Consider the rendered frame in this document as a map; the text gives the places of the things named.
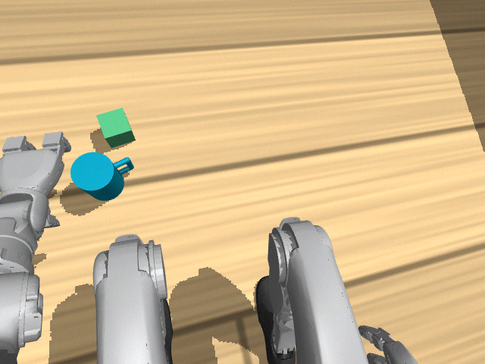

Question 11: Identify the left robot arm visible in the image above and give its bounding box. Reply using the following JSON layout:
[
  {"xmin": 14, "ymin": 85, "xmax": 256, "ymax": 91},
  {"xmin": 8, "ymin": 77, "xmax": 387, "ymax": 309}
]
[{"xmin": 0, "ymin": 188, "xmax": 49, "ymax": 364}]

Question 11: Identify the right robot foot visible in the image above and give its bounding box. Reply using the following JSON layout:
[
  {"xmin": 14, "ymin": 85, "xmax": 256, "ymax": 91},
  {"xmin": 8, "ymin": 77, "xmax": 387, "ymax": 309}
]
[{"xmin": 255, "ymin": 275, "xmax": 296, "ymax": 364}]

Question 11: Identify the right robot hand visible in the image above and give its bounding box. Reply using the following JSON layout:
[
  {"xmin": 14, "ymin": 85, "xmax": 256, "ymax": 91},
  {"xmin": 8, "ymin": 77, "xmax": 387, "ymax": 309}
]
[{"xmin": 358, "ymin": 325, "xmax": 418, "ymax": 364}]

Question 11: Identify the left robot hand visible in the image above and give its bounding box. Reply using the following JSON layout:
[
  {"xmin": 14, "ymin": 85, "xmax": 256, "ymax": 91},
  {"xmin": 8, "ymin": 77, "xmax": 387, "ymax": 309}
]
[{"xmin": 0, "ymin": 132, "xmax": 71, "ymax": 228}]

